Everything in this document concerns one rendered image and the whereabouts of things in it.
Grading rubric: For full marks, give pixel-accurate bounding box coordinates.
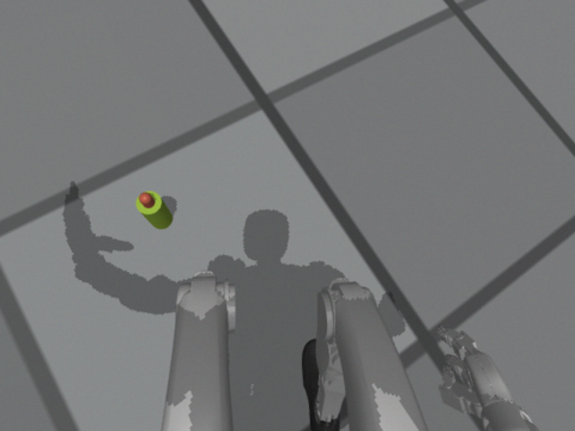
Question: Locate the right robot arm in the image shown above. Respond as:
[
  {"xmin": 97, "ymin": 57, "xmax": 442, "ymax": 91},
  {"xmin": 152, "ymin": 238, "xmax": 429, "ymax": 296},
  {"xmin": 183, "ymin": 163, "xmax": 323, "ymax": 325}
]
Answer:
[{"xmin": 481, "ymin": 402, "xmax": 540, "ymax": 431}]

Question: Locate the right robot foot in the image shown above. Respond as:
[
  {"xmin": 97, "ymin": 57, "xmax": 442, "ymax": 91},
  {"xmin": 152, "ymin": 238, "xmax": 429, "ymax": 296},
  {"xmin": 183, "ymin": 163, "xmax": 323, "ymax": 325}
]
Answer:
[{"xmin": 302, "ymin": 339, "xmax": 340, "ymax": 431}]

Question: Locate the right robot hand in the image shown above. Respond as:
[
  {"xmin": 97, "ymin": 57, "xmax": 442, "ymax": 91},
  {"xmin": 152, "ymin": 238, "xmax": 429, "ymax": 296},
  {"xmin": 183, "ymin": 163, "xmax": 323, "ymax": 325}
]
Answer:
[{"xmin": 437, "ymin": 326, "xmax": 515, "ymax": 418}]

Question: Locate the bottle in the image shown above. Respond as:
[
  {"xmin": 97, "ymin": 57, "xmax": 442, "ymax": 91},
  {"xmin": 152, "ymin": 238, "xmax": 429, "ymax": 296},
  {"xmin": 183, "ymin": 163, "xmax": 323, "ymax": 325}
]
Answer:
[{"xmin": 136, "ymin": 191, "xmax": 173, "ymax": 229}]

